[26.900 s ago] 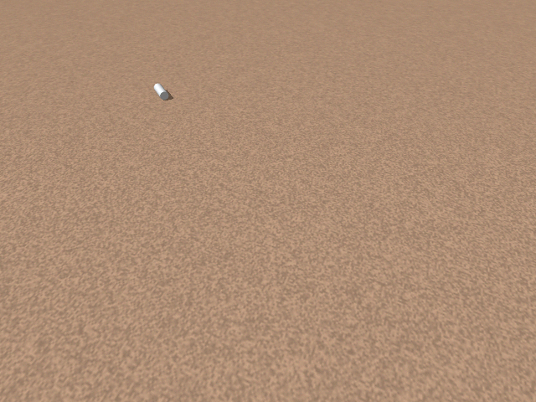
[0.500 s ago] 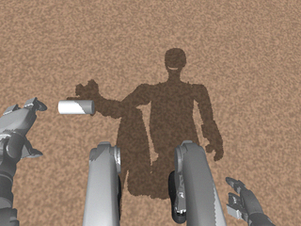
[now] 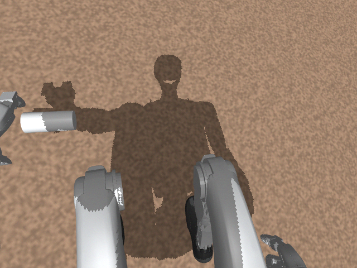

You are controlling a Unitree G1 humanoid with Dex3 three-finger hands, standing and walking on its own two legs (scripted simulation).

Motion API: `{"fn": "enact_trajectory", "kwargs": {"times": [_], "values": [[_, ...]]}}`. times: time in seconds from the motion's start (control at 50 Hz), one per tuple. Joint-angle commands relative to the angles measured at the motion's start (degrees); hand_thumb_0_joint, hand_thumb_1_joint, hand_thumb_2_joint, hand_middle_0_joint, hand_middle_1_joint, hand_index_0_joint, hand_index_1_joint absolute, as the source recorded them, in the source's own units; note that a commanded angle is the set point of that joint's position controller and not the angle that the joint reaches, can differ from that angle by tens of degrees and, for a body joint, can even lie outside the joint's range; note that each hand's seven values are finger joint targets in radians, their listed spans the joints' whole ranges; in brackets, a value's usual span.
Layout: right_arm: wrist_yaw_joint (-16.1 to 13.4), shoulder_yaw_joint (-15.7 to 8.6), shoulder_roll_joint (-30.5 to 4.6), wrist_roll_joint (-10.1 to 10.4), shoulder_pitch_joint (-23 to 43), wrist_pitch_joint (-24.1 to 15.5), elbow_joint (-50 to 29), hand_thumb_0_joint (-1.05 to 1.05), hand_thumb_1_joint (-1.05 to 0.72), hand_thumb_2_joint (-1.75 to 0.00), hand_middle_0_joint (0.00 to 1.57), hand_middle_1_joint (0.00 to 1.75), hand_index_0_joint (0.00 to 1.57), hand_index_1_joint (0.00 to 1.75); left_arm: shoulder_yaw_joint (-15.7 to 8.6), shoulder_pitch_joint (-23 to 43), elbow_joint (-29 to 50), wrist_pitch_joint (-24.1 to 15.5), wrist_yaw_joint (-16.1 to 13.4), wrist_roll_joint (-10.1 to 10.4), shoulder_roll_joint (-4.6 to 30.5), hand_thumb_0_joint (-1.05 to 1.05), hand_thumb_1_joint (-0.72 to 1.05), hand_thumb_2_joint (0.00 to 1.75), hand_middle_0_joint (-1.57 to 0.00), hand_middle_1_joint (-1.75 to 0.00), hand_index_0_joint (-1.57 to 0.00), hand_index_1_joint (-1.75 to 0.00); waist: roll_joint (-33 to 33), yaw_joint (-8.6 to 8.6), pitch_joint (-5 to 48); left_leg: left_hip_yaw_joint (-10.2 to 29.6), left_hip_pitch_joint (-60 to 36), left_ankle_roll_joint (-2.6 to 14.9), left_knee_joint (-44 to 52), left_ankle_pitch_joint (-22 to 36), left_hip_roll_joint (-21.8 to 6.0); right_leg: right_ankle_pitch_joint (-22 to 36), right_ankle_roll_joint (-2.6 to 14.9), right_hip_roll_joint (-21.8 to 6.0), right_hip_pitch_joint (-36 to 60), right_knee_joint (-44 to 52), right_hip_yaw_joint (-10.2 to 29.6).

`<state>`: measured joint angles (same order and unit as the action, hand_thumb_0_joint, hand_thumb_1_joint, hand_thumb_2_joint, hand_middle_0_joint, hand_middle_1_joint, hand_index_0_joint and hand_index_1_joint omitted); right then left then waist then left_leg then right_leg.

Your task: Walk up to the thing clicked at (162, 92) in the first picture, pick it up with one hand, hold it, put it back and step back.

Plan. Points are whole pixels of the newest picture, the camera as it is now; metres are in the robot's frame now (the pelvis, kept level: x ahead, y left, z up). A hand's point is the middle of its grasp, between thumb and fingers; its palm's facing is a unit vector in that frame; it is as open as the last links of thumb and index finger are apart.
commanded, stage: rise first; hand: left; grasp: from above
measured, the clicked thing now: (50, 121) +0.50 +0.33 -0.32
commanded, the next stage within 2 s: none
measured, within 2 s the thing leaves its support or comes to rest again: neither
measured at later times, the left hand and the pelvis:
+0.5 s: hand (12, 129) +0.43 +0.37 -0.19, palm faces -0.46 -0.07 -0.89, open 13.7 cm; pelvis +0.01 +0.00 -0.03, yaw -2 degrees
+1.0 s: hand (18, 127) +0.44 +0.36 -0.20, palm faces -0.46 -0.09 -0.89, open 14.1 cm; pelvis +0.01 +0.00 -0.04, yaw -2 degrees
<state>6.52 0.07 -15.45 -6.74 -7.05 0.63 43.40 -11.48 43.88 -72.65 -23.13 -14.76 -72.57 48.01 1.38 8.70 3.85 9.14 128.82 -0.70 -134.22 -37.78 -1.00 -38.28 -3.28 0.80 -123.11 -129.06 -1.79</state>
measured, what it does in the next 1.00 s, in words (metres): stands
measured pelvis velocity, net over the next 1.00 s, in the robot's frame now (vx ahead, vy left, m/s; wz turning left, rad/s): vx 0.01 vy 0.00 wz -0.04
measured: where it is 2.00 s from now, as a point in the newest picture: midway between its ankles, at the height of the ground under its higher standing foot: (158, 248)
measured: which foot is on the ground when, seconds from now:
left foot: down 0.00-1.00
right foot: down 0.00-1.00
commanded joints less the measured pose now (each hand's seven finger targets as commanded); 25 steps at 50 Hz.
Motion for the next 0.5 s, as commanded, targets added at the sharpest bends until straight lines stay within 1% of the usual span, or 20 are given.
{"fn": "enact_trajectory", "kwargs": {"times": [0.0, 0.02, 0.04, 0.06, 0.1, 0.12, 0.14, 0.16, 0.18, 0.2, 0.24, 0.28, 0.3, 0.32, 0.36, 0.38, 0.42, 0.44, 0.46, 0.48], "values": [[-0.5, -3.7, -14.1, -1.1, -8.6, -0.1, -1.3, 0.00, -0.89, -0.90, 0.20, 0.30, 0.20, 0.30, -3.1, 16.5, 5.8, -0.4, -3.8, -0.7, 18.9, 0.00, -0.45, 0.94, -0.13, -0.90, -0.13, -0.90, -16.6, -0.83, 35.2, -5.5, -31.5, 1.71, 15.4, 4.6, 0.9, 5.8, 5.03, 1.1, 10.3, 11.2, -6.8], [-0.5, -3.4, -13.9, -1.2, -8.6, 0.1, -1.2, 0.00, -0.89, -0.90, 0.20, 0.30, 0.20, 0.30, -3.3, 17.1, 5.3, -0.7, -4.1, -1.2, 19.4, 0.00, -0.45, 0.94, -0.13, -0.90, -0.13, -0.90, -16.2, -0.60, 35.0, -5.4, -30.4, 1.79, 15.0, 4.1, 1.0, 5.4, 5.04, 1.2, 10.0, 10.9, -7.0], [-0.6, -3.8, -14.3, -1.3, -8.1, 0.1, -1.2, 0.00, -0.90, -0.90, 0.20, 0.30, 0.20, 0.30, -2.6, 17.8, 5.7, -0.9, -4.3, -1.4, 19.0, 0.00, -0.43, 0.92, -0.14, -0.90, -0.14, -0.89, -16.8, -0.80, 35.0, -5.5, -30.8, 1.72, 14.8, 4.2, 1.1, 5.5, 5.07, 1.1, 9.6, 10.7, -6.8], [-0.6, -3.5, -14.2, -1.6, -8.4, 0.3, -0.8, 0.00, -0.90, -0.90, 0.20, 0.30, 0.20, 0.30, -3.1, 18.2, 5.6, -1.0, -4.6, -2.2, 20.4, 0.00, -0.44, 0.93, -0.13, -0.91, -0.13, -0.90, -18.1, -0.90, 35.3, -5.9, -30.8, 1.75, 14.2, 5.0, 1.1, 5.9, 5.11, 1.2, 10.0, 10.6, -6.8], [-0.4, -3.0, -13.8, -2.0, -8.7, 0.4, -0.5, 0.00, -0.90, -0.90, 0.20, 0.30, 0.20, 0.30, -3.4, 17.5, 4.3, -1.0, -5.3, -2.8, 20.2, 0.00, -0.43, 0.92, -0.15, -0.88, -0.15, -0.88, -17.6, -0.62, 35.7, -5.9, -31.0, 1.72, 13.5, 6.4, 1.1, 6.9, 5.08, 1.3, 10.2, 9.9, -7.1], [-0.4, -3.2, -14.0, -2.2, -8.7, 0.4, -0.6, 0.00, -0.90, -0.90, 0.20, 0.30, 0.20, 0.30, -2.7, 18.6, 4.4, -1.1, -5.6, -2.7, 19.3, 0.00, -0.44, 0.93, -0.14, -0.89, -0.14, -0.89, -17.2, -0.15, 36.3, -6.1, -31.3, 1.78, 12.9, 7.3, 1.1, 7.8, 4.97, 1.4, 10.1, 9.9, -7.1], [-0.4, -3.1, -14.0, -2.2, -8.6, 0.5, -0.5, 0.00, -0.90, -0.90, 0.20, 0.30, 0.20, 0.30, -3.2, 18.7, 3.9, -1.0, -6.0, -2.8, 19.9, 0.00, -0.44, 0.93, -0.14, -0.90, -0.14, -0.90, -17.2, -0.20, 36.7, -6.0, -31.4, 1.79, 12.5, 7.8, 1.1, 8.0, 4.97, 1.5, 9.9, 9.6, -7.2], [-0.2, -3.2, -14.4, -2.5, -8.8, 0.4, -0.6, 0.00, -0.90, -0.90, 0.20, 0.30, 0.20, 0.30, -2.6, 20.3, 5.0, -1.0, -6.2, -2.7, 19.4, 0.00, -0.43, 0.92, -0.15, -0.90, -0.15, -0.89, -18.4, 0.26, 36.6, -5.9, -32.0, 1.70, 12.5, 8.9, 1.1, 9.0, 4.88, 1.4, 9.5, 9.0, -7.3], [-0.1, -2.7, -14.0, -2.7, -9.0, 0.4, -0.2, 0.00, -0.90, -0.90, 0.20, 0.30, 0.20, 0.30, -3.1, 18.8, 2.6, -0.7, -6.4, -2.9, 19.9, 0.00, -0.43, 0.92, -0.14, -0.91, -0.15, -0.90, -18.6, 0.02, 36.3, -5.7, -31.5, 1.64, 12.4, 8.6, 1.0, 8.6, 4.97, 1.5, 9.3, 8.6, -7.5], [-0.1, -3.0, -14.3, -2.8, -8.7, 0.3, -0.3, 0.00, -0.90, -0.90, 0.20, 0.30, 0.20, 0.30, -2.5, 19.6, 3.0, -0.5, -6.6, -2.7, 19.5, 0.00, -0.44, 0.93, -0.14, -0.90, -0.14, -0.90, -18.2, 0.24, 36.1, -5.8, -31.1, 1.73, 12.2, 8.4, 1.0, 8.7, 4.90, 1.5, 9.1, 8.8, -7.5], [0.1, -2.4, -14.2, -3.0, -9.2, 0.4, -0.2, 0.00, -0.90, -0.90, 0.20, 0.30, 0.20, 0.30, -3.0, 19.6, 1.9, 0.0, -6.9, -3.3, 20.6, 0.00, -0.44, 0.92, -0.15, -0.90, -0.15, -0.90, -18.3, 0.57, 36.5, -6.0, -30.8, 1.85, 11.4, 9.9, 1.1, 9.9, 4.87, 1.6, 10.2, 8.5, -7.5], [0.1, -2.5, -14.1, -3.2, -9.1, 0.3, -0.3, 0.00, -0.90, -0.90, 0.20, 0.30, 0.20, 0.30, -2.8, 20.3, 2.3, 0.4, -7.1, -3.1, 20.3, 0.00, -0.44, 0.93, -0.14, -0.92, -0.14, -0.92, -18.4, 0.48, 36.3, -6.1, -30.1, 1.87, 11.1, 9.2, 1.0, 9.6, 4.89, 1.7, 10.0, 8.4, -7.5], [0.3, -2.4, -14.3, -3.3, -8.9, 0.1, -0.8, 0.00, -0.90, -0.90, 0.20, 0.30, 0.20, 0.30, -2.3, 21.3, 2.7, 0.5, -7.1, -2.9, 20.1, 0.00, -0.44, 0.92, -0.14, -0.92, -0.14, -0.92, -18.3, 0.98, 35.8, -6.1, -29.7, 1.94, 11.0, 8.7, 1.1, 9.3, 4.89, 1.6, 9.8, 8.4, -7.5], [0.3, -2.6, -14.6, -3.0, -8.5, 0.1, -0.8, 0.00, -0.90, -0.90, 0.20, 0.30, 0.20, 0.30, -2.5, 21.7, 2.7, 0.6, -7.2, -2.5, 20.1, 0.00, -0.43, 0.91, -0.13, -0.93, -0.14, -0.92, -18.4, 0.68, 35.5, -5.5, -30.0, 1.77, 11.5, 7.8, 0.8, 8.5, 4.84, 1.6, 8.6, 7.9, -7.7], [0.3, -2.5, -14.8, -3.2, -8.4, 0.0, -1.0, 0.00, -0.90, -0.90, 0.20, 0.30, 0.20, 0.30, -2.5, 21.1, 3.3, 0.6, -6.9, -2.6, 20.6, 0.00, -0.44, 0.92, -0.13, -0.93, -0.14, -0.92, -20.5, 0.39, 36.9, -5.0, -31.6, 1.55, 11.4, 8.5, 0.7, 9.0, 4.88, 1.6, 8.1, 7.2, -7.9], [0.3, -2.0, -14.6, -3.3, -8.6, 0.0, -1.0, 0.00, -0.90, -0.90, 0.20, 0.30, 0.20, 0.30, -2.5, 20.2, 2.1, 0.9, -6.8, -2.9, 21.0, 0.00, -0.46, 0.94, -0.12, -0.95, -0.13, -0.94, -20.5, 0.51, 36.0, -5.2, -30.9, 1.56, 11.3, 8.7, 0.9, 8.9, 4.93, 1.6, 8.5, 7.2, -7.8], [0.5, -2.1, -14.7, -3.3, -9.0, 0.1, -1.0, 0.00, -0.90, -0.90, 0.20, 0.30, 0.20, 0.30, -2.7, 19.7, 1.8, 1.1, -6.8, -2.5, 20.3, 0.00, -0.46, 0.93, -0.12, -0.95, -0.13, -0.94, -19.6, 0.73, 36.2, -4.9, -31.2, 1.49, 11.2, 10.1, 0.8, 10.3, 4.81, 1.5, 8.7, 6.7, -8.1], [0.7, -1.9, -14.7, -3.6, -8.9, 0.2, -1.1, 0.00, -0.90, -0.90, 0.20, 0.30, 0.20, 0.30, -2.7, 20.5, 2.4, 1.0, -6.7, -2.5, 20.7, 0.00, -0.47, 0.94, -0.11, -0.96, -0.12, -0.95, -20.2, 1.03, 36.1, -5.0, -30.8, 1.59, 11.0, 10.0, 0.9, 10.2, 4.73, 1.5, 8.8, 6.6, -8.1], [0.5, -2.0, -14.9, -3.3, -8.5, 0.2, -1.1, 0.00, -0.90, -0.90, 0.20, 0.30, 0.20, 0.30, -2.8, 21.1, 2.6, 0.9, -6.7, -2.2, 20.9, 0.00, -0.47, 0.95, -0.11, -0.96, -0.11, -0.95, -20.0, 0.77, 36.3, -5.0, -30.5, 1.57, 10.8, 9.2, 0.8, 9.6, 4.85, 1.7, 8.3, 6.8, -7.9], [0.6, -1.7, -14.8, -3.4, -8.5, 0.3, -1.3, 0.00, -0.90, -0.90, 0.20, 0.30, 0.20, 0.30, -2.7, 20.6, 1.6, 0.9, -6.7, -2.5, 21.3, 0.00, -0.47, 0.95, -0.11, -0.95, -0.12, -0.95, -20.0, 1.10, 35.5, -5.1, -29.3, 1.66, 10.6, 8.7, 0.9, 9.4, 4.87, 1.7, 8.5, 6.8, -8.0]]}}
